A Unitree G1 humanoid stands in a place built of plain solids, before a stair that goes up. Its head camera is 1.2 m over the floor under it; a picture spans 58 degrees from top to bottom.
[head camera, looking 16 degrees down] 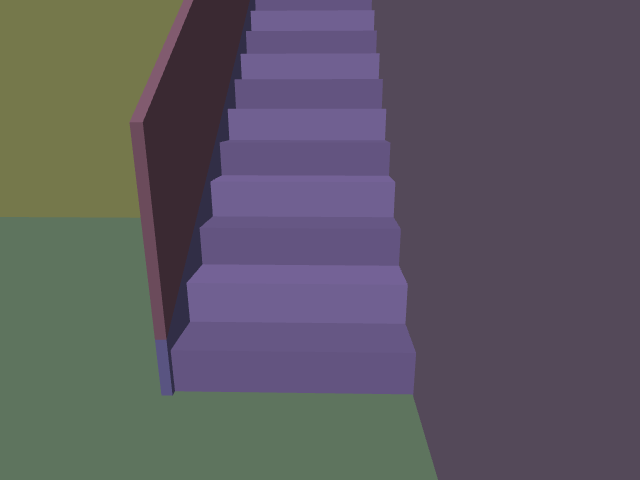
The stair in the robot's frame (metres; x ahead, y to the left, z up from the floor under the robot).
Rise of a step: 0.21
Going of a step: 0.28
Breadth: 1.08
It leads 1 degrees to the right of straight ahead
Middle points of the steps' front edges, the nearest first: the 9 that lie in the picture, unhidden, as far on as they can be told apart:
1.68 0.12 0.21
1.96 0.11 0.42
2.23 0.11 0.63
2.51 0.10 0.83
2.78 0.10 1.04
3.06 0.09 1.25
3.34 0.08 1.46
3.61 0.08 1.66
3.88 0.07 1.87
